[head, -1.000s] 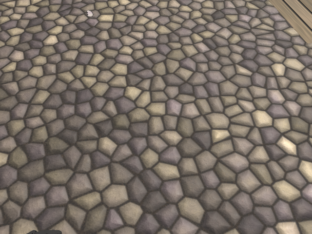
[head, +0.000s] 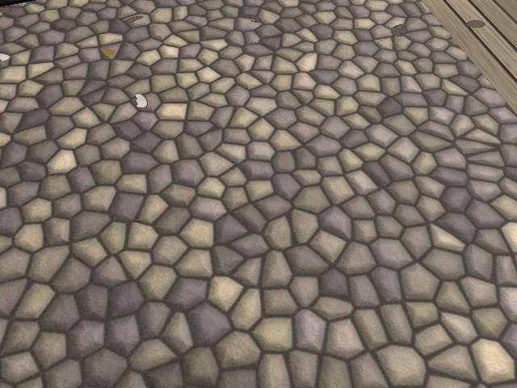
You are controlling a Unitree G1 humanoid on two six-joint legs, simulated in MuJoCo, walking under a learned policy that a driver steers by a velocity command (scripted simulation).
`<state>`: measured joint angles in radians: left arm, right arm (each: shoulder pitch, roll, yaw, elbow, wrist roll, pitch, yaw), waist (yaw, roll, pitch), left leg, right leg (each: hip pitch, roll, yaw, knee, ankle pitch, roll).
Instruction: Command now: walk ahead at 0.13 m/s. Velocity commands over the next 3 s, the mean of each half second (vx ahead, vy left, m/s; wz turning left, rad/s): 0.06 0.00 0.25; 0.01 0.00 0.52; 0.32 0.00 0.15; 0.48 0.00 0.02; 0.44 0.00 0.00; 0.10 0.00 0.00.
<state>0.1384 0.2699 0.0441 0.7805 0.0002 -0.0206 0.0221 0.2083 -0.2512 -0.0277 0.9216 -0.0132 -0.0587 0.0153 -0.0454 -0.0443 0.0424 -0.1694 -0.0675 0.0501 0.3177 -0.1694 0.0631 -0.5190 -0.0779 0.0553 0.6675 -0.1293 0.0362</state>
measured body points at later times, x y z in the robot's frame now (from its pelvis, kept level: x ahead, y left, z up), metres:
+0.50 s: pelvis +0.04 +0.01 -0.02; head +0.06 +0.04 +0.43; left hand +0.14 +0.32 -0.14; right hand +0.18 -0.27 -0.13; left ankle +0.02 +0.10 -0.75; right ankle +0.11 -0.14 -0.74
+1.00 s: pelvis +0.05 +0.02 +0.00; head +0.07 +0.04 +0.45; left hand +0.06 +0.34 -0.11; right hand +0.29 -0.20 -0.11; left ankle +0.02 +0.10 -0.75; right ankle +0.12 -0.11 -0.73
